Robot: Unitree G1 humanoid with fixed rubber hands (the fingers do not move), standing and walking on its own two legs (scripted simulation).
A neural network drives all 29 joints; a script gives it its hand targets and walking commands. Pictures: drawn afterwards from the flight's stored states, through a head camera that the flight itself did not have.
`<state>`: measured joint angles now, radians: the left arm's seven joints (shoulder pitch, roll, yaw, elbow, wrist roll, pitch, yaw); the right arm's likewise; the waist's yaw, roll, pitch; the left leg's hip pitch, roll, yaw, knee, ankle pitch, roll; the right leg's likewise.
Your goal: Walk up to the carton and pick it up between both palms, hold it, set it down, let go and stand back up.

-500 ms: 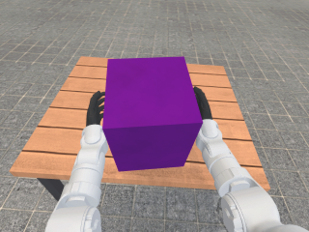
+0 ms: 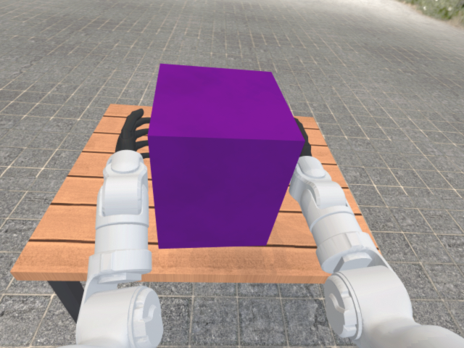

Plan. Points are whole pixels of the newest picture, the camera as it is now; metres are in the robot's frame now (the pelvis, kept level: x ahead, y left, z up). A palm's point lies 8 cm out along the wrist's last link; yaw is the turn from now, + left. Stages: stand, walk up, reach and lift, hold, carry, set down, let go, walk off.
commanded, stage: reach and lift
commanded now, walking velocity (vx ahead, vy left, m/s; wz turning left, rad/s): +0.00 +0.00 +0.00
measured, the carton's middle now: (215, 159) +0.39 +0.00 +0.15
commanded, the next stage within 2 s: hold in 1.12 s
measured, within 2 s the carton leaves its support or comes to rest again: neither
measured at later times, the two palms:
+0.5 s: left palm (141, 141) +0.38 +0.12 +0.20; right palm (313, 144) +0.37 -0.17 +0.20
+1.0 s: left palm (135, 138) +0.38 +0.13 +0.21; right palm (312, 136) +0.37 -0.16 +0.22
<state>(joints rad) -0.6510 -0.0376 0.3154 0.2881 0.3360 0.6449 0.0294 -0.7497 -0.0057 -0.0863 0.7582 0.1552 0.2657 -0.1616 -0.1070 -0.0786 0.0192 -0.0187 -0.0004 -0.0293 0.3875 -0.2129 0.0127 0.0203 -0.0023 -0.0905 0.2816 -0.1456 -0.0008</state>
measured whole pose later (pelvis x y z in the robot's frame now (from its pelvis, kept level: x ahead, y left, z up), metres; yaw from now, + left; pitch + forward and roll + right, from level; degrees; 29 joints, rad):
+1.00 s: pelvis +0.00 -0.01 +0.00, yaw +0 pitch -6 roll -2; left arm -0.72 0.01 0.30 0.30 0.24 0.73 0.04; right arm -0.85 -0.07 -0.02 0.69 0.26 0.42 -0.24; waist -0.12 -0.04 -0.05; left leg -0.08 0.01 -0.04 0.41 -0.22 0.00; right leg -0.04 0.02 -0.08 0.30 -0.15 -0.01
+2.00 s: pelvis -0.01 -0.01 +0.00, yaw -1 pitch -4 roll -2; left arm -0.81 0.03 0.32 0.36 0.20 0.82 0.07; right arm -0.99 -0.13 0.01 0.77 0.33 0.54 -0.26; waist -0.08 0.00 -0.12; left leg -0.14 0.02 -0.04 0.43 -0.22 0.00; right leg -0.11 0.03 -0.05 0.31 -0.14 -0.02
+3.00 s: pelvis +0.00 -0.01 +0.00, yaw -1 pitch -5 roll -2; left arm -0.78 0.02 0.33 0.30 0.21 0.85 0.06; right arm -0.96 -0.12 0.01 0.70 0.35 0.59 -0.28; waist -0.09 0.01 -0.12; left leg -0.13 0.01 -0.05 0.44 -0.23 0.00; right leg -0.08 0.04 -0.04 0.31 -0.15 -0.01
